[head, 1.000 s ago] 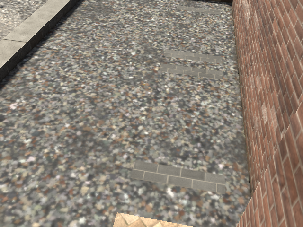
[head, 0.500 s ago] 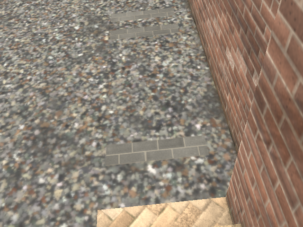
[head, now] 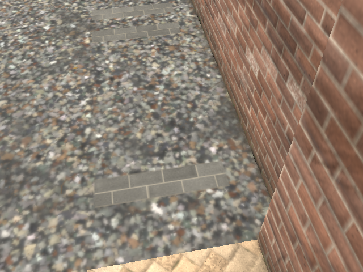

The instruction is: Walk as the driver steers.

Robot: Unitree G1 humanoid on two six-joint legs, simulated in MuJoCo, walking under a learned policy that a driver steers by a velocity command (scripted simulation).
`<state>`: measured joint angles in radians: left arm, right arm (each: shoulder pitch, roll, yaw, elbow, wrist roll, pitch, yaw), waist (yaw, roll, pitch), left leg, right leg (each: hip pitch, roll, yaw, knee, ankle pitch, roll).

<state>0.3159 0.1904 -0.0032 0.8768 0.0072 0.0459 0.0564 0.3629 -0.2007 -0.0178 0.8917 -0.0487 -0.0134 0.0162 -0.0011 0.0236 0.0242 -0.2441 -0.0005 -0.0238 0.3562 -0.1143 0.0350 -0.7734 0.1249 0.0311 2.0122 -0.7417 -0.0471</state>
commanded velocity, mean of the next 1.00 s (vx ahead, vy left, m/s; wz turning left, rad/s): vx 0.00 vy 0.00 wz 0.23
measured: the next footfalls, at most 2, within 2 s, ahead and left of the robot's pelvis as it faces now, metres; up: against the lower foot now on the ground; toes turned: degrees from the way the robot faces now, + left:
right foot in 0.18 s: -0.08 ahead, -0.13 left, +0.19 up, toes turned -2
left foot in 0.72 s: +0.08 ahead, +0.11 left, +0.00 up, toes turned -2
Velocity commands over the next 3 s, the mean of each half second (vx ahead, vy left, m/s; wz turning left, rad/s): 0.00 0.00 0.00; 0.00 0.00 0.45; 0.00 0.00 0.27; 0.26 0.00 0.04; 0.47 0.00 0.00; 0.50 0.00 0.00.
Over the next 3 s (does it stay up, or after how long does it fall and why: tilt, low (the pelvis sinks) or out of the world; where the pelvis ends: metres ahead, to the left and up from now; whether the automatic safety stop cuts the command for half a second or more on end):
stays up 0.44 -0.04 -0.26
